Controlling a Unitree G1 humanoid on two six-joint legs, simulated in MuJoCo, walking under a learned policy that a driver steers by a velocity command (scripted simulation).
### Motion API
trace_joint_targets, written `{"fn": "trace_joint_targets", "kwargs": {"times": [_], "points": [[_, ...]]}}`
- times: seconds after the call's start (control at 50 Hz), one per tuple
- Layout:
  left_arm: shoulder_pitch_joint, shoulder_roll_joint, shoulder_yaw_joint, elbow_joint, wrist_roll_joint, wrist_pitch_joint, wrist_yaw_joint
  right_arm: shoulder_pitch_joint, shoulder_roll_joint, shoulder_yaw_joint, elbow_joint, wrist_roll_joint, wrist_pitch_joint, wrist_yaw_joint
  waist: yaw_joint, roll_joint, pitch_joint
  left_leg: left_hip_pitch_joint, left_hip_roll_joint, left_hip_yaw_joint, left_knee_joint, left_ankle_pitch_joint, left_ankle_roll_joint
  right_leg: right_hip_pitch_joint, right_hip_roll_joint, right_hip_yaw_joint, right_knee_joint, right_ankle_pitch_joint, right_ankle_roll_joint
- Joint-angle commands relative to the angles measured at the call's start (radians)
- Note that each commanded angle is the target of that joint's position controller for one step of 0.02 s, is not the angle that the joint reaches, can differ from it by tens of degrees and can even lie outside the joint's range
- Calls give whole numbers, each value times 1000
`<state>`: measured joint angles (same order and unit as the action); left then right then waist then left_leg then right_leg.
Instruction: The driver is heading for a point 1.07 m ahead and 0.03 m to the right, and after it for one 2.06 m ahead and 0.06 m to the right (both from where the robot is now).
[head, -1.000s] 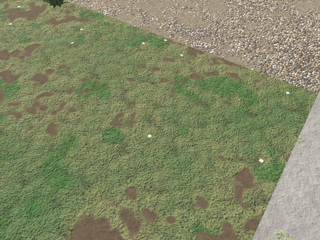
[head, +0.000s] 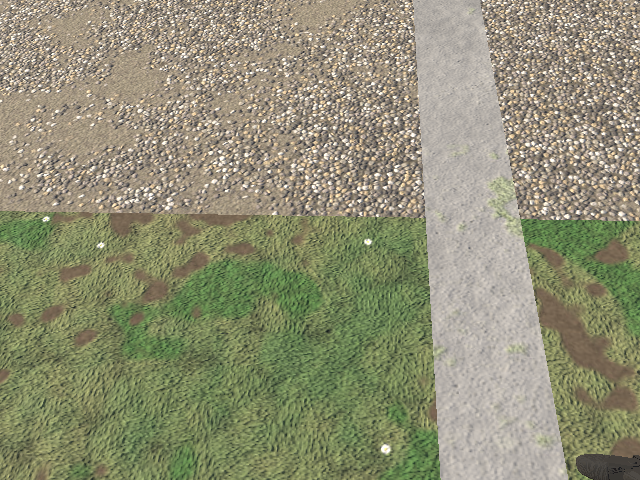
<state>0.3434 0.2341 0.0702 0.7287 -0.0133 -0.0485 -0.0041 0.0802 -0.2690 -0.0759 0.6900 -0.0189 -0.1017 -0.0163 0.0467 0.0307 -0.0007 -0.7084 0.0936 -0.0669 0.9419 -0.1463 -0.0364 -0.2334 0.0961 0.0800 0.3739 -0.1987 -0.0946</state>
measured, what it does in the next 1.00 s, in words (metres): walks ahead: left foot, then right foot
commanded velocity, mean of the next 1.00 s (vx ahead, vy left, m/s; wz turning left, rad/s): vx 0.50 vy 0.00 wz -0.22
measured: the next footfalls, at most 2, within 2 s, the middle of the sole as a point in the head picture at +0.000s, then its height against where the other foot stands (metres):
left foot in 0.22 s outside the picture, level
right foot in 0.72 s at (452, 461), level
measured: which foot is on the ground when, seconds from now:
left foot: up 0.00-0.20, down 0.22-0.74, up 0.76-1.00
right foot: down 0.00-0.22, up 0.24-0.70, down 0.72-1.00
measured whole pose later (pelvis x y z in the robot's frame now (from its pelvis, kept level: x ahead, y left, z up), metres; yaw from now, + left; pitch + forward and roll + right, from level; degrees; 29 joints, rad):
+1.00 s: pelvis +0.51 -0.08 +0.00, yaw -11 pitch +2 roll -1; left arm 0.36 0.25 0.06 0.78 0.00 -0.08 -0.02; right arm 0.14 -0.29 -0.06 0.76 0.00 -0.06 0.00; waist 0.05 0.05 -0.01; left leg -0.69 0.12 -0.04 0.93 -0.11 -0.01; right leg -0.14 0.06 -0.03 0.28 -0.18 -0.07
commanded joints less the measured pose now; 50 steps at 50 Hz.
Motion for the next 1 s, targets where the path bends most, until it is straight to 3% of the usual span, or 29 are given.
{"fn": "trace_joint_targets", "kwargs": {"times": [0.02, 0.1, 0.14, 0.18, 0.2, 0.22, 0.24, 0.26, 0.28, 0.3, 0.32, 0.34, 0.36, 0.4, 0.46, 0.52, 0.6, 0.64, 0.68, 0.7, 0.72, 0.74, 0.76, 0.78, 0.8, 0.82, 0.84, 0.9, 1.0], "points": [[-24, 165, 45, -63, -10, -15, 18, -86, -33, -2, -70, 5, -10, 10, -10, -109, -38, 60, -47, 15, -214, 171, -12, 7, -199, 178, -111, 260, -144], [32, 172, 49, -42, -17, -7, 21, -188, -50, -4, -101, 24, -25, 33, 32, -128, -16, 124, -92, 13, -375, 204, -1, 42, -219, 247, -67, 181, -135], [42, 170, 51, -39, -18, 0, 25, -188, -71, -13, -109, 26, -35, 41, 26, -135, -18, 156, -103, 0, -429, 151, 17, 93, -235, 305, -17, 163, -124], [23, 167, 53, -41, -13, 4, 27, -127, -88, -21, -96, 25, -45, 45, -6, -164, -31, 239, -104, 17, -462, 100, 47, 124, -247, 326, 36, 220, -104], [5, 153, 48, -48, -12, 3, 25, -48, -101, -31, -76, 19, -49, 42, -49, -166, -65, 356, -119, 42, -505, 107, 73, 120, -213, 308, 106, 330, -84], [-16, 117, 35, -63, -5, -2, 19, 70, -135, -44, -58, 3, -53, 37, -106, -144, -157, 559, -50, -8, -482, 123, 123, 64, -163, 261, 268, 376, -51], [20, 67, 15, -82, 20, -8, 19, 231, -196, -58, -44, -6, -49, 32, -144, 6, -303, 852, 127, -220, -450, 144, 202, -112, -75, 174, 563, 114, -8], [178, 43, 7, -70, -19, -15, 20, 307, -234, -71, 12, -2, -40, 44, -86, 359, -366, 1069, 308, -681, -586, -89, 364, -442, 28, 111, 849, -382, 53], [137, 136, 20, -50, -27, -18, 21, 285, -142, -50, -5, 28, -34, 42, -113, 209, -263, 1010, 294, -712, -633, -308, 339, -555, -41, 150, 957, -347, 58], [4, 171, 28, -75, -18, -17, 18, 230, -93, -35, -13, 30, -24, 36, -134, 98, -135, 878, 252, -552, -644, -293, 297, -580, -75, 120, 968, -248, 60], [-71, 156, 25, -95, -3, -17, 17, 185, -84, -25, -19, 18, -16, 35, -115, 17, -67, 745, 213, -442, -664, -180, 280, -549, -109, 84, 937, -183, 59], [-105, 139, 25, -111, 9, -22, 14, 159, -71, -19, -14, 13, -12, 35, -91, 3, -28, 658, 178, -372, -686, -86, 275, -524, -138, 72, 877, -141, 59], [-95, 121, 23, -112, 8, -22, 9, 148, -61, -12, -10, 6, -14, 34, -62, 28, -26, 605, 147, -312, -705, -15, 263, -474, -166, 57, 830, -118, 59], [-76, 90, 16, -103, 6, -19, 6, 157, -59, -9, 11, 14, -19, 36, -45, 62, -33, 570, 121, -238, -731, 93, 268, -442, -179, 19, 754, -110, 70], [-159, 62, 0, -125, 13, -20, 6, 184, -114, -22, 42, 23, -15, 28, -58, 44, -21, 557, 123, -157, -762, 206, 278, -458, -198, -16, 587, -22, 92], [-251, 45, -12, -135, 8, -26, -3, 212, -139, -24, 65, 34, -2, 23, -91, 45, -12, 546, 94, -75, -769, 204, 250, -400, -186, -45, 394, 133, 96], [-358, 62, -10, -162, -5, -32, -19, 282, -158, -23, 101, 45, 10, 27, -133, 54, 11, 590, 112, -61, -741, 165, 233, -344, -153, -69, 241, 189, 90], [-385, 75, -6, -179, -8, -36, -27, 294, -168, -25, 113, 49, 19, 27, -132, 64, 23, 634, 140, -78, -712, 172, 222, -332, -143, -74, 195, 138, 67], [-331, 96, 5, -172, -3, -40, -30, 276, -184, -29, 118, 53, 29, 22, -83, 71, 3, 653, 146, -68, -638, 277, 200, -227, -117, -98, 131, 103, 34], [-236, 123, 21, -143, 5, -39, -26, 270, -178, -26, 118, 55, 32, 19, -34, 60, -50, 637, 112, -32, -533, 417, 178, -81, -90, -122, 98, 106, 11], [-77, 176, 45, -105, 12, -38, -16, 265, -146, -13, 112, 45, 30, 17, 35, 30, -151, 544, 62, 19, -333, 430, 142, 155, -138, -68, 112, 132, -30], [75, 277, 67, -90, 32, -34, -6, 308, -66, 16, 76, 21, 17, 16, 62, -159, -309, 209, -50, 97, 51, 105, 72, 531, -395, 281, 120, 126, -151], [112, 267, 63, -72, 12, -30, -11, 335, -51, 26, 75, 26, -1, 18, 58, -332, -383, -19, -126, 14, 268, -416, 53, 627, -503, 624, -24, -11, -249], [72, 203, 41, -76, 6, -29, -12, 280, -136, 2, 69, 47, -11, 24, 63, -228, -270, -118, -65, -33, 360, -382, 59, 543, -471, 560, -51, -102, -216], [9, 171, 28, -85, 6, -28, -12, 206, -139, 3, 50, 52, -13, 27, 43, -171, -168, -126, -21, -7, 348, -293, 68, 412, -430, 425, -65, -75, -183], [-49, 148, 19, -86, 13, -28, -17, 172, -126, 4, 45, 38, -9, 25, 13, -105, -97, -89, 9, 5, 291, -220, 64, 276, -387, 337, -99, -4, -166], [-90, 123, 11, -89, 18, -34, -21, 171, -122, -2, 46, 26, 0, 22, -21, -106, -61, -35, 35, -3, 235, -171, 59, 181, -354, 278, -132, 61, -153], [-112, 124, 13, -69, 14, -52, -23, 202, -80, 3, 55, 25, 29, 19, -70, -123, -35, 40, 44, 5, 163, -90, 38, 63, -317, 172, -202, 178, -159], [-47, 159, 22, -16, 9, -51, -5, 46, -49, 15, 15, 18, 29, 22, -35, -85, 6, 9, 34, 19, -115, 153, 20, 77, -285, 47, -227, 283, -130]]}}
